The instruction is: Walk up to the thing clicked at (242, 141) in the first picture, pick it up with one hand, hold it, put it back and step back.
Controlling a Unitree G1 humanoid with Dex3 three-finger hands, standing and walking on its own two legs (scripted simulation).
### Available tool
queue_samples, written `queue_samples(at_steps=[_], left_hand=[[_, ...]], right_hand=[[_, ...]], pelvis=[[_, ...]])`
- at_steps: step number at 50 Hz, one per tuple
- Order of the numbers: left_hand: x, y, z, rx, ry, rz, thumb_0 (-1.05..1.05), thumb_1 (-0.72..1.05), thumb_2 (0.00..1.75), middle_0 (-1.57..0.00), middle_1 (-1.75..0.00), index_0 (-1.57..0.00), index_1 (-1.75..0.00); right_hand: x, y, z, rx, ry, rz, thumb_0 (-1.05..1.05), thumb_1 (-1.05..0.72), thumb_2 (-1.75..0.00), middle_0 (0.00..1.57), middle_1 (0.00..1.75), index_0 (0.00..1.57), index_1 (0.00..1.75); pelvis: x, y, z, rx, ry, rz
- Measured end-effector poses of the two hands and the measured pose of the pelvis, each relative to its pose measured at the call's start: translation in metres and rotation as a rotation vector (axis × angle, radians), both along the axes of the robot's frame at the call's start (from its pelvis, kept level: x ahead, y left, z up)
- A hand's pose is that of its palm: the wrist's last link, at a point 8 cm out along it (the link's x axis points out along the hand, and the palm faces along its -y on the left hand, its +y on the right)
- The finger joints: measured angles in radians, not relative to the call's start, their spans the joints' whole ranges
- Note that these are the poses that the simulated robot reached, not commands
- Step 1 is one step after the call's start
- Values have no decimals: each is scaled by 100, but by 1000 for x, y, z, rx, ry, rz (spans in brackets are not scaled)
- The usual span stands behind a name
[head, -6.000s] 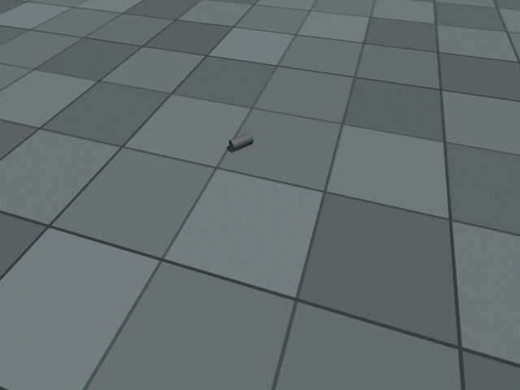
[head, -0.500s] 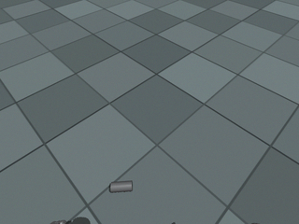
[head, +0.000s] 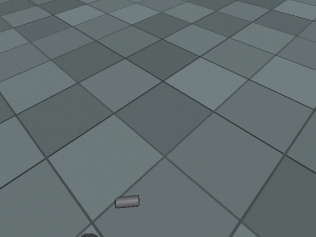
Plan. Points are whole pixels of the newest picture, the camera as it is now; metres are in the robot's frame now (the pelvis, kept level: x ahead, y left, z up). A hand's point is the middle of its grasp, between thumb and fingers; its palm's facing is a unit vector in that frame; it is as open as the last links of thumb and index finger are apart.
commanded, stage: walk up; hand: left
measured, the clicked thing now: (128, 201) +0.45 +0.24 -0.75
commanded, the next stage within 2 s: none
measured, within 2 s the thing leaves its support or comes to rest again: neither
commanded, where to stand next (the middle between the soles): +0.07 +0.01 m, yaw +0 degrees
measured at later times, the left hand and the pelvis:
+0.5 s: hand out of the picture +0.11 +0.26 -0.16, palm faces -0.04 -0.94 -0.35, open 7.4 cm; pelvis +0.03 +0.00 -0.01, yaw -2 degrees
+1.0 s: hand (78, 228) +0.19 +0.28 -0.19, palm faces -0.02 -0.94 -0.34, open 7.4 cm; pelvis +0.07 +0.03 -0.03, yaw +0 degrees
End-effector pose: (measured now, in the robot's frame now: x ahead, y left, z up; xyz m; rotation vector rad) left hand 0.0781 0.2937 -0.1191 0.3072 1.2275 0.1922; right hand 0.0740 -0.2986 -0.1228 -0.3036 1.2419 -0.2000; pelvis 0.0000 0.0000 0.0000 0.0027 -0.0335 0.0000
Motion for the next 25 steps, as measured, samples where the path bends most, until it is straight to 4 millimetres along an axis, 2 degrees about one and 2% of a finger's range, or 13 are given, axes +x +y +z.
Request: queue_samples(at_steps=[9,20,25], left_hand=[[9,1,1,2,-6,-5,0,90,90,-21,-30,-20,-30],[22,3,2,-1,-41,-26,0,90,90,-21,-30,-20,-30],[27,8,0,16,-39,-39,0,90,90,-21,-30,-20,-30]], right_hand=[[-7,2,-1,2,16,-17,1,-90,-89,20,30,20,30],[0,3,1,0,-24,-19,1,-90,-89,20,30,20,30],[-3,-9,-3,-2,-43,-44,1,-90,-89,21,30,20,30]], pelvis=[[4,1,0,-1,2,-4],[8,4,-1,-2,-7,-11],[26,-1,-8,9,-16,-31]])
